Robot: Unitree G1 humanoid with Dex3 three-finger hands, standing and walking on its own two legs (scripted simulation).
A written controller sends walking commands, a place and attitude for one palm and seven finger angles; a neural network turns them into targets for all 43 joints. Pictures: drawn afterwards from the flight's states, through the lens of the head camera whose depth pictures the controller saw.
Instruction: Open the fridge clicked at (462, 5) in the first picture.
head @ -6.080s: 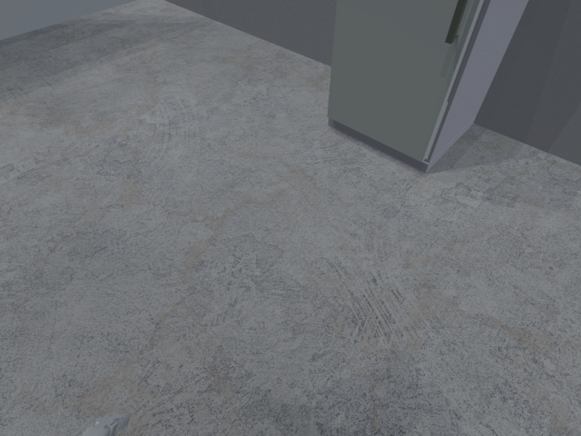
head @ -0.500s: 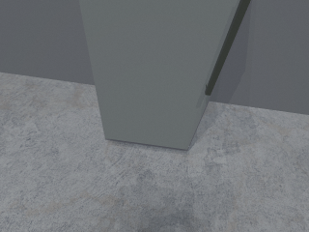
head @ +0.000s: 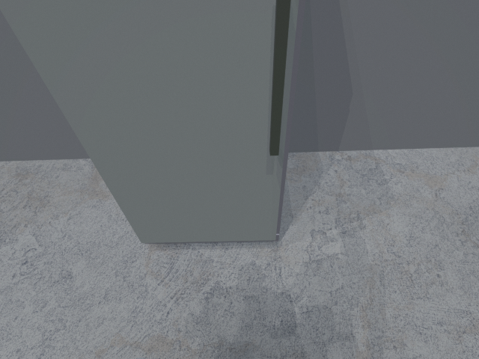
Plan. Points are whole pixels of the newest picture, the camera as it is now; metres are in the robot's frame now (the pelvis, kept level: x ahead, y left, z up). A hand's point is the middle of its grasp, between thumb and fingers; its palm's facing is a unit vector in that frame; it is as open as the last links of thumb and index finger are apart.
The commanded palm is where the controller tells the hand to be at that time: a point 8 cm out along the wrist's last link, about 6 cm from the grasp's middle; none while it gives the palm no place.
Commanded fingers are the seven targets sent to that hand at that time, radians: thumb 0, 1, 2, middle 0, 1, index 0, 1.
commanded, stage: take the last steps up to it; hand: right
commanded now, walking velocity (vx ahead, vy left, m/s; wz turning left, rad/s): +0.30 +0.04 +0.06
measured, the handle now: (277, 71) +0.67 -0.08 +0.14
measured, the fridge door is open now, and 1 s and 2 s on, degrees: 0 0 0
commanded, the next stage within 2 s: come to a stop and stand still in 0.40 s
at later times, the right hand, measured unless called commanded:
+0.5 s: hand (308, 289) +0.30 -0.13 -0.18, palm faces -0.09 +0.98 -0.18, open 7.4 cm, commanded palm none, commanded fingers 0.00 -0.90 -0.90 0.20 0.30 0.20 0.30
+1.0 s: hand (343, 327) +0.23 -0.20 -0.19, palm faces +0.06 +0.98 -0.21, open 7.4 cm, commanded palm none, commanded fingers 0.00 -0.90 -0.90 0.20 0.30 0.20 0.30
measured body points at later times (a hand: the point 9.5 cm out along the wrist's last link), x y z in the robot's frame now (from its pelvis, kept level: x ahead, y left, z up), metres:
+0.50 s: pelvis +0.17 +0.03 -0.02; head +0.20 +0.04 +0.43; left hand +0.01 +0.20 -0.16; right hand +0.30 -0.19 -0.16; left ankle +0.25 +0.12 -0.74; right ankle +0.02 -0.08 -0.72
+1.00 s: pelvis +0.18 +0.00 -0.01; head +0.21 -0.02 +0.44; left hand +0.27 +0.24 -0.14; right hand +0.22 -0.25 -0.17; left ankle +0.23 +0.12 -0.72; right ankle +0.21 -0.11 -0.74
